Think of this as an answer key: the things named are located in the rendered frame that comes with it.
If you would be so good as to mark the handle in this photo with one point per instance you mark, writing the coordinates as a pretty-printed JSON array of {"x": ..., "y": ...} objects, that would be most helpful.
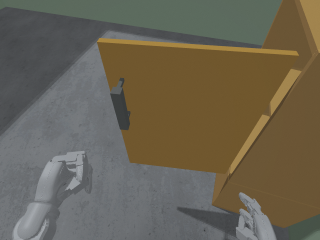
[{"x": 119, "y": 104}]

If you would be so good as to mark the right robot hand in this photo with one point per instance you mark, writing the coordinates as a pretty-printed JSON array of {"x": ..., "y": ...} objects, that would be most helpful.
[{"x": 259, "y": 225}]

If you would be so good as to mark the robot left forearm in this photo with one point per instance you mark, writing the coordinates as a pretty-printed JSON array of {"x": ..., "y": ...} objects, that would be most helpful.
[{"x": 38, "y": 223}]

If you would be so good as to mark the cupboard door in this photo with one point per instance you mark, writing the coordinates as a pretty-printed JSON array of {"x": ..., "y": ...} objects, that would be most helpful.
[{"x": 192, "y": 106}]

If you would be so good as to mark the left robot hand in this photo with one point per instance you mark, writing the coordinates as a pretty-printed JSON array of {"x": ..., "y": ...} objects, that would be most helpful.
[{"x": 51, "y": 188}]

